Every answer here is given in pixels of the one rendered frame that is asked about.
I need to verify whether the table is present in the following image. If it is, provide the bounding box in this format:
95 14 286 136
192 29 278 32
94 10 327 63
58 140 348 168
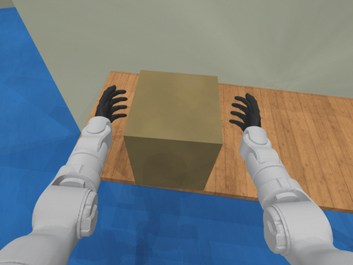
76 71 353 214

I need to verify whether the right robot forearm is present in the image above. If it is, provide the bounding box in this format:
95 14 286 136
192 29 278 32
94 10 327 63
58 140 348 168
239 126 333 242

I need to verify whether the left robot forearm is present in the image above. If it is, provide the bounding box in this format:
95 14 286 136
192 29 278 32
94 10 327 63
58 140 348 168
32 116 113 228

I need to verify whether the left robot upper arm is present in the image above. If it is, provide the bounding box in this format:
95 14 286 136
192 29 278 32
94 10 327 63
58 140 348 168
0 185 98 265

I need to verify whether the carton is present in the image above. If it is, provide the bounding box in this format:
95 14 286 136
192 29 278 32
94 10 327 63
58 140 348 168
123 70 223 190

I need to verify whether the left robot hand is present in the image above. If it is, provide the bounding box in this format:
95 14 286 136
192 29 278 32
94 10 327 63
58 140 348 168
95 85 127 123

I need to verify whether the right robot hand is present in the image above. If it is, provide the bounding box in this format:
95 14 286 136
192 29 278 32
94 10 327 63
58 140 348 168
229 93 261 132

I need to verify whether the right robot upper arm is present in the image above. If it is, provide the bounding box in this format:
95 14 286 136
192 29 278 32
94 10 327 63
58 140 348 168
263 201 353 265

